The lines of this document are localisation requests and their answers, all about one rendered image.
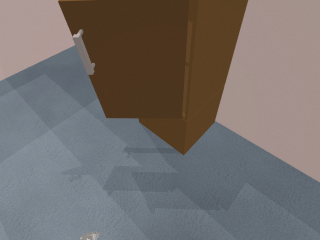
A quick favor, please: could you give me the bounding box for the cupboard door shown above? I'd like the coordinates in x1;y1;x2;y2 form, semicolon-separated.
58;0;190;119

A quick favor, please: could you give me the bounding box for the handle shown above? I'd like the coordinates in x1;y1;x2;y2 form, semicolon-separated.
72;29;95;75

